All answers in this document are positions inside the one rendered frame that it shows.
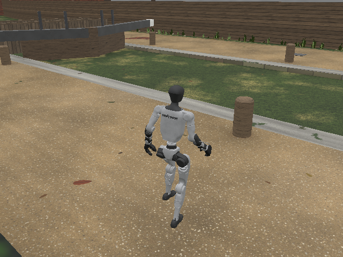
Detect right robot forearm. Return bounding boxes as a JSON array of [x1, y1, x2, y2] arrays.
[[193, 134, 208, 151]]

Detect robot left foot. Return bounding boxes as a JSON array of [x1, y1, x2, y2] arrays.
[[162, 190, 176, 200]]

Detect left robot forearm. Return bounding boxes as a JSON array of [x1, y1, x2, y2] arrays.
[[145, 128, 152, 145]]

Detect robot right upper arm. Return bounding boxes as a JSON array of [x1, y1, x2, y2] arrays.
[[183, 111, 195, 142]]

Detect robot left hand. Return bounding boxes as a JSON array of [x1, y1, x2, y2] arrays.
[[144, 142, 156, 156]]

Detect robot right hand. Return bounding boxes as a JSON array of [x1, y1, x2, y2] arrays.
[[200, 145, 212, 156]]

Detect robot torso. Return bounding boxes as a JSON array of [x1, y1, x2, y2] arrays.
[[160, 104, 186, 162]]

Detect robot left upper arm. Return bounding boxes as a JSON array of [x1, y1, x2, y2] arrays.
[[146, 105, 165, 132]]

